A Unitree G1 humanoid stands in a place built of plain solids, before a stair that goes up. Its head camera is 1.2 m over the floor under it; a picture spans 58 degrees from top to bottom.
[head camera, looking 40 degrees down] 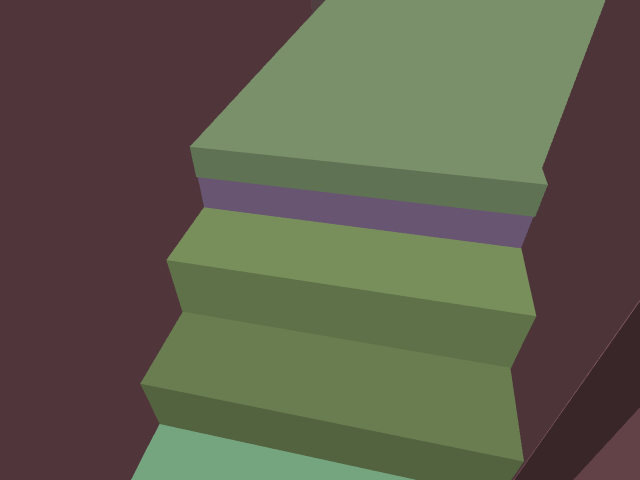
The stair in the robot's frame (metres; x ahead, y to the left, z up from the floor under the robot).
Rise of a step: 0.21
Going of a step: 0.25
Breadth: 0.94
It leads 11 degrees to the right of straight ahead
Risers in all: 3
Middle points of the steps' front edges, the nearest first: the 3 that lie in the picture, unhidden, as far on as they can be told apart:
0.51 0.00 0.21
0.76 -0.05 0.42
1.00 -0.09 0.62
